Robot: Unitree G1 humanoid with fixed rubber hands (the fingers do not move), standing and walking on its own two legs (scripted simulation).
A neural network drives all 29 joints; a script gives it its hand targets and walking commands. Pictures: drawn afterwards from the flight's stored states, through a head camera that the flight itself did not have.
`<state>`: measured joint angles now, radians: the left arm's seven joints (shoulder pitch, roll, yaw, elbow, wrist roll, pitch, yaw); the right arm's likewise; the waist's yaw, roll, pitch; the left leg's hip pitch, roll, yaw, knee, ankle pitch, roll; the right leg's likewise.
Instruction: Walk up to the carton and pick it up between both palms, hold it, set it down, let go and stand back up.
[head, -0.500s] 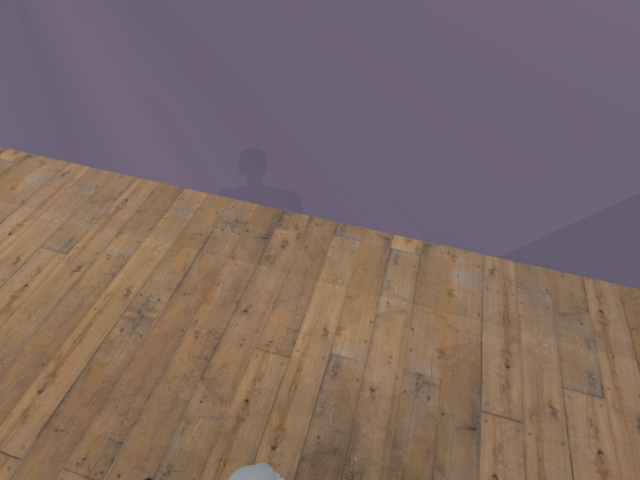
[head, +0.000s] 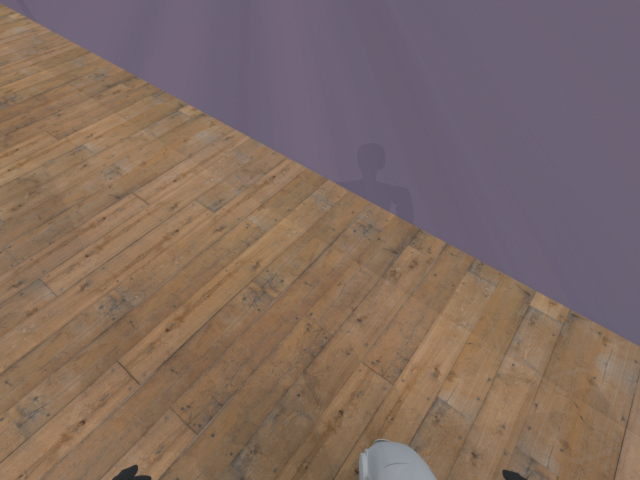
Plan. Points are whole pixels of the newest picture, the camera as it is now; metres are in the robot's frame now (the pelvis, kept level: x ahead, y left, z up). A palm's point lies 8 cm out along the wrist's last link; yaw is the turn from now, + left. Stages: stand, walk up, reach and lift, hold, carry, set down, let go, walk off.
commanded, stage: walk up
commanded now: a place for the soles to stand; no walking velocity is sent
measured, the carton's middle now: out of the picture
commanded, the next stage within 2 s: none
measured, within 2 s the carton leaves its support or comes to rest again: neither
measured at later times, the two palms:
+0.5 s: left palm out of the picture +0.01 +0.34 -0.10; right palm (378, 338) +0.32 -0.11 -0.10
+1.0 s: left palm out of the picture +0.23 +0.57 -0.10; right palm (254, 302) +0.41 +0.09 -0.12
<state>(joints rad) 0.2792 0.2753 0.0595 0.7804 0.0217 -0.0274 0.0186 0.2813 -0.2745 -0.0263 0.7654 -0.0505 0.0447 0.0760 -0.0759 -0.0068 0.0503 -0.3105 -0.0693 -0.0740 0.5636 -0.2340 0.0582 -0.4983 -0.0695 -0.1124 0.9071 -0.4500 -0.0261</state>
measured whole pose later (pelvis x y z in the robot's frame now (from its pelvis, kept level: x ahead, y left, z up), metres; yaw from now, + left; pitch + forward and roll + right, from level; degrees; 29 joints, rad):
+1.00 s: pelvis +0.27 +0.30 +0.00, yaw +35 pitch -1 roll +0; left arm 0.31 0.24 0.04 0.68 0.03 -0.01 0.02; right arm 0.41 -0.23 -0.04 0.79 -0.05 -0.01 0.05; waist -0.11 -0.01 0.05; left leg -0.07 -0.16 -0.07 0.43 -0.32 0.12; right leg -0.56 -0.09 -0.10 0.71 -0.18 -0.01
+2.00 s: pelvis +0.47 +0.75 +0.00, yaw +39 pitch -2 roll -1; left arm 0.31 0.22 0.06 0.68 0.02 -0.02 0.04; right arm 0.37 -0.26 -0.03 0.74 -0.05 0.01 0.03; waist -0.10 0.04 0.09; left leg -0.10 -0.05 0.16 0.51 -0.38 0.11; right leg -0.51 -0.02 -0.09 0.73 -0.16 -0.01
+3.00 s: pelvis +0.51 +1.13 -0.02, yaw +31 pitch -3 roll -1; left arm 0.32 0.18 0.05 0.66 0.07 -0.03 0.09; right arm 0.31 -0.30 0.01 0.74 -0.07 0.11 0.04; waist -0.03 0.09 0.09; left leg -0.44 0.01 0.10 1.15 -0.53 -0.01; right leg -0.37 0.00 -0.05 0.69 -0.28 -0.06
